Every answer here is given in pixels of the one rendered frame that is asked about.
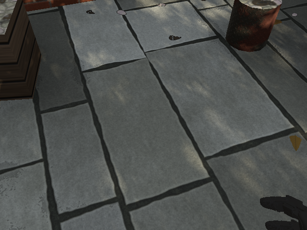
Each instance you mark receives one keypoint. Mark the right robot hand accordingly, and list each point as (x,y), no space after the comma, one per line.
(291,206)

